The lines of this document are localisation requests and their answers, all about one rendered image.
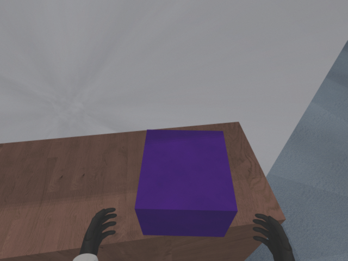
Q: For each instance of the carton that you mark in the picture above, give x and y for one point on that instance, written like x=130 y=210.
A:
x=185 y=185

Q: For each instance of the right robot hand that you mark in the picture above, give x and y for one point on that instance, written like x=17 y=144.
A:
x=277 y=242

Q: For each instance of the pedestal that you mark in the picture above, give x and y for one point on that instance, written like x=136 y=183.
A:
x=51 y=189

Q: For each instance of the left robot hand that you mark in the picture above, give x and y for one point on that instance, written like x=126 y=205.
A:
x=94 y=235

